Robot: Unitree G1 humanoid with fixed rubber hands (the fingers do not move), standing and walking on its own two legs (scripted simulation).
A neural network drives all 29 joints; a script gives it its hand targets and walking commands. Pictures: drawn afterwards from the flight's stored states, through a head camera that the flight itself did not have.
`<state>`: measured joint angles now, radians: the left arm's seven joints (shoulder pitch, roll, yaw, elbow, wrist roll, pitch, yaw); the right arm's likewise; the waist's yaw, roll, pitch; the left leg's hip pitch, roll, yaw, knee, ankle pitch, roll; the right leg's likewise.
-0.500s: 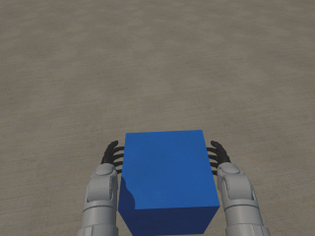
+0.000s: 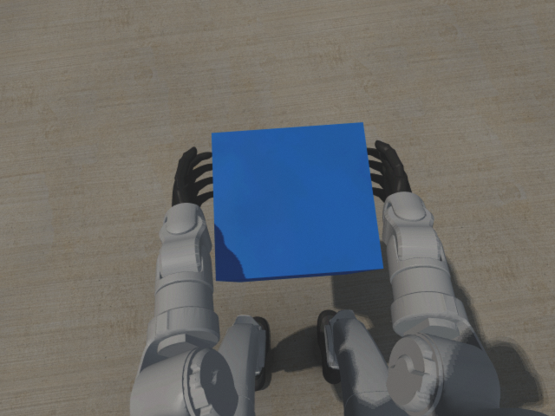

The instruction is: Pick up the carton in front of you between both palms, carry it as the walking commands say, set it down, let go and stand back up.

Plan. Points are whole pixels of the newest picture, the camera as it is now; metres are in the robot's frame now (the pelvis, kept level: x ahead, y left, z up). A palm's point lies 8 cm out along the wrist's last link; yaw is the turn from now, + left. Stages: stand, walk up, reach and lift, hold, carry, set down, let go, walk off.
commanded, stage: set down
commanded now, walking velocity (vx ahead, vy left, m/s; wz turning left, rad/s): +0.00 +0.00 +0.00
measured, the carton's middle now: (290, 216) +0.40 +0.00 -0.15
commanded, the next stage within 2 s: none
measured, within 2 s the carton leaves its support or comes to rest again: rests again in 1.88 s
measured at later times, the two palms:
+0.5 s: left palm (214, 203) +0.44 +0.15 -0.21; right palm (370, 191) +0.46 -0.15 -0.22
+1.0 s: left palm (230, 214) +0.46 +0.14 -0.37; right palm (354, 197) +0.50 -0.15 -0.38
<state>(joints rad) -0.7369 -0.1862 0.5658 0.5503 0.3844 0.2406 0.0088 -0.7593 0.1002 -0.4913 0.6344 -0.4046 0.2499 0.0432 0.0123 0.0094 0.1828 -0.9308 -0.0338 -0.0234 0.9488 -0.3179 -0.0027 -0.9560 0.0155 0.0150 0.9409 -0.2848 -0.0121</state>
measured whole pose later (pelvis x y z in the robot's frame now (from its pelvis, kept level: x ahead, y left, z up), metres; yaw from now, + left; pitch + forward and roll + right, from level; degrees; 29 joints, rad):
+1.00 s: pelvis -0.03 -0.01 -0.26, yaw +2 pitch +46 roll +4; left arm -1.10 -0.07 0.56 0.63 0.16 0.25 0.13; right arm -1.23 -0.17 -0.30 0.86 -0.18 0.29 -0.01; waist 0.03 0.02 -0.01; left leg -2.16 -0.06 0.00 1.89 -0.54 -0.04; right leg -2.21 0.04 0.02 1.90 -0.48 -0.02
